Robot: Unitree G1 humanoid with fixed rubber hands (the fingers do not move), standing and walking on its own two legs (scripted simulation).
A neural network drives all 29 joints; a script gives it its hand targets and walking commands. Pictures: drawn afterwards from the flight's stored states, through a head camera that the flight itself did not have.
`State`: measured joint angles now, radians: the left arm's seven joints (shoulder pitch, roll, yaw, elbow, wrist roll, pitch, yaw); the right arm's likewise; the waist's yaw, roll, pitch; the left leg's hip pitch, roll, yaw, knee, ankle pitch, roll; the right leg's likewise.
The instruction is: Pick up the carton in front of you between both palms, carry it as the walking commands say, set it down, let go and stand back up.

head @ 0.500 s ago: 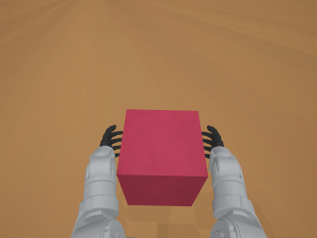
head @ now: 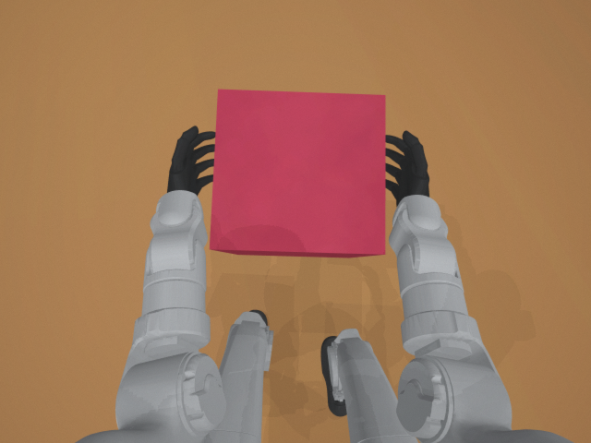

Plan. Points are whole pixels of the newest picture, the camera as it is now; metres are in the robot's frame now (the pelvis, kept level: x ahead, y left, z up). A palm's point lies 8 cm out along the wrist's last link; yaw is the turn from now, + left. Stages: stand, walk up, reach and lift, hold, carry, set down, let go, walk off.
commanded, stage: set down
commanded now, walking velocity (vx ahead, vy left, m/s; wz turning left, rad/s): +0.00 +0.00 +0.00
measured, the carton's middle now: (297, 190) +0.44 +0.04 -0.16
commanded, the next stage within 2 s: none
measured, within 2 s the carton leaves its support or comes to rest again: rests again in 1.52 s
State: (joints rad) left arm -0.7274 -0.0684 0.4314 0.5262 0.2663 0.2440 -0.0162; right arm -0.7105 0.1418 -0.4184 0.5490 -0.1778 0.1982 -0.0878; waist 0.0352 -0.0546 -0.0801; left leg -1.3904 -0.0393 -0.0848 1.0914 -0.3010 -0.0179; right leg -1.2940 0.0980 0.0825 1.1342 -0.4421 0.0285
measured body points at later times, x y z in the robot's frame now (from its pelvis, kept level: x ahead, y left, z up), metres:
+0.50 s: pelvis -0.03 +0.00 -0.13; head +0.27 +0.05 +0.21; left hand +0.46 +0.21 -0.24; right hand +0.49 -0.09 -0.23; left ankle +0.09 +0.12 -0.63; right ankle +0.03 -0.13 -0.63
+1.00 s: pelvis -0.04 +0.00 -0.23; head +0.32 +0.04 +0.03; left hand +0.49 +0.23 -0.39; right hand +0.53 -0.07 -0.39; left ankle +0.09 +0.12 -0.63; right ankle +0.03 -0.13 -0.63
